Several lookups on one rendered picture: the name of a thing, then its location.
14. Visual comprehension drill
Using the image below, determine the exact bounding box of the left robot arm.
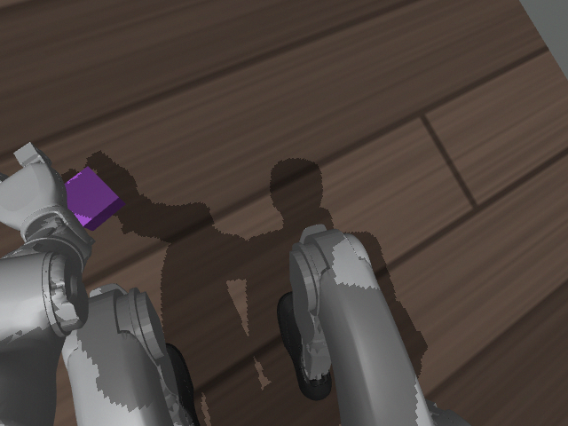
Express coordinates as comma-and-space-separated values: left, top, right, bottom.
0, 207, 92, 426

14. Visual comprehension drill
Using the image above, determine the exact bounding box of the right robot foot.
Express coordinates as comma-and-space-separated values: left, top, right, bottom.
277, 291, 332, 400

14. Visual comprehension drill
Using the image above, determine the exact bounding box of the left robot foot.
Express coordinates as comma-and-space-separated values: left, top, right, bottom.
166, 343, 201, 426

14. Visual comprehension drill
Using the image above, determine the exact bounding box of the left robot hand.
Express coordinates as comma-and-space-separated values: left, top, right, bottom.
0, 142, 96, 245

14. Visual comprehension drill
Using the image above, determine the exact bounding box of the right robot hand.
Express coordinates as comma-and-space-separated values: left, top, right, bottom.
425, 399, 471, 426

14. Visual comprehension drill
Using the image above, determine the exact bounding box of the small box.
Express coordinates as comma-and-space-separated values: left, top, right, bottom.
65, 166, 125, 231

